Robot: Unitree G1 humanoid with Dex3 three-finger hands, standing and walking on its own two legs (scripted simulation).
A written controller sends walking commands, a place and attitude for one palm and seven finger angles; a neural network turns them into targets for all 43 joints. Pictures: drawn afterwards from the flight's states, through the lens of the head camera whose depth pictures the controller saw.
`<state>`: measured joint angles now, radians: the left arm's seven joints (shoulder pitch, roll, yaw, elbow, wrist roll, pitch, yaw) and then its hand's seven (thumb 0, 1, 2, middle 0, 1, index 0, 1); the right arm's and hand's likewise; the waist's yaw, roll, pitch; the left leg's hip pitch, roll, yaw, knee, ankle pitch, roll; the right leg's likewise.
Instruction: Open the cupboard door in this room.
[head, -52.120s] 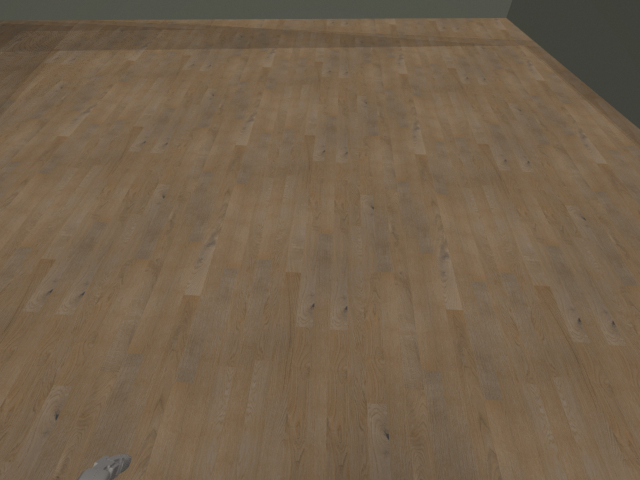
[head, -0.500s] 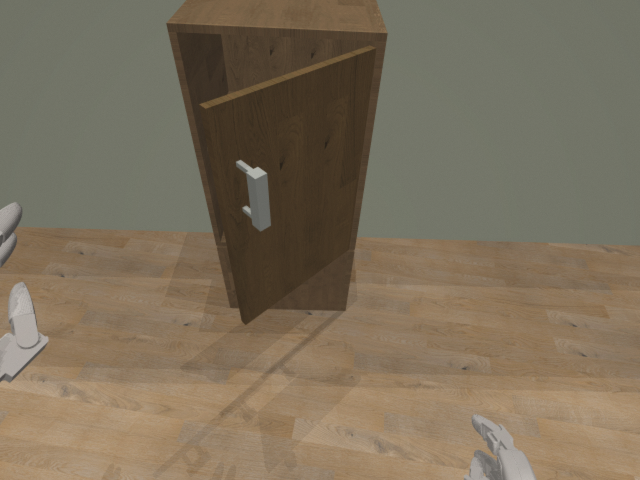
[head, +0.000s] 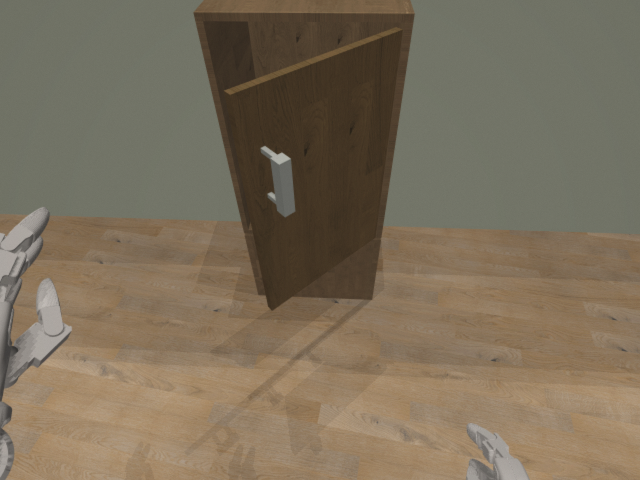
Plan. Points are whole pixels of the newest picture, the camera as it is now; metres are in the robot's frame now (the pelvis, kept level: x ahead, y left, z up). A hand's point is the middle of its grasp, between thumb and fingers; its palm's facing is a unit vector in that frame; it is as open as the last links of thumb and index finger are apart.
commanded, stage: let the arm hang, fingers relaxed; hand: left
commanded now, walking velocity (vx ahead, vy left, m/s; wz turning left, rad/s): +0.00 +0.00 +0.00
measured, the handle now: (276, 180) +0.60 +0.11 +0.04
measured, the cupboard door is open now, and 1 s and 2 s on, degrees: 45 45 45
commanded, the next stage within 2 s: look to check the result in 1.06 s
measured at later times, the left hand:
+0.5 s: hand out of the picture -0.02 +0.22 -0.15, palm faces +0.06 -0.97 -0.25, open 7.2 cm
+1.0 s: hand out of the picture +0.00 +0.20 -0.16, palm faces +0.04 -0.98 -0.19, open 7.3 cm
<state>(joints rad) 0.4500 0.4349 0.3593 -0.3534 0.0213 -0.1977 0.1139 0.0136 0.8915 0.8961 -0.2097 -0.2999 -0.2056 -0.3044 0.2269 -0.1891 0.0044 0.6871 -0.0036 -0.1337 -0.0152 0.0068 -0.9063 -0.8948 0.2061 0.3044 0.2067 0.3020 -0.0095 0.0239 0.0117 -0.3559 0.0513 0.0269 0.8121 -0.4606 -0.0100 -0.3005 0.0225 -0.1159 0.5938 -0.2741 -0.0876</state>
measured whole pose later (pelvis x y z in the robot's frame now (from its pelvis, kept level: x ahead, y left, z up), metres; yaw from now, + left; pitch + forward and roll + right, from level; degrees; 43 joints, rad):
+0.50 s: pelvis +0.00 +0.02 +0.01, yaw +2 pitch -1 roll +0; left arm 0.31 0.21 0.03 1.08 0.01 0.01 0.02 -0.01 0.95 0.89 -0.20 -0.30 -0.20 -0.30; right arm 0.31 -0.17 0.00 1.05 -0.02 0.03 -0.01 0.00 -0.91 -0.90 0.20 0.30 0.20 0.30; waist 0.00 0.02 0.06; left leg -0.21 0.04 0.04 0.45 -0.21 -0.01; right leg -0.21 0.00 -0.14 0.41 -0.18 -0.05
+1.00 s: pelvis +0.00 +0.03 +0.02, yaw +0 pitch -2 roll +0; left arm 0.26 0.13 0.02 1.16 0.01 0.00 0.03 0.01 0.92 0.90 -0.20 -0.30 -0.20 -0.30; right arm 0.32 -0.11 0.00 1.15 -0.02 0.01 -0.03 0.00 -0.91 -0.89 0.20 0.30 0.20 0.30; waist -0.01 0.01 0.04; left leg -0.17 0.02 0.08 0.39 -0.19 0.01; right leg -0.20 -0.02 -0.10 0.41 -0.18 -0.03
